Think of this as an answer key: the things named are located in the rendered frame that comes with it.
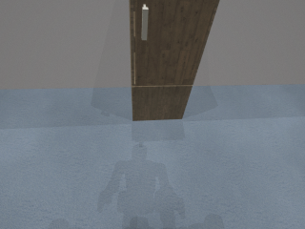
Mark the cupboard door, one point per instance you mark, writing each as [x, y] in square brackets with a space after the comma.
[176, 33]

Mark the handle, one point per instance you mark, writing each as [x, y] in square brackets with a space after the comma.
[145, 16]

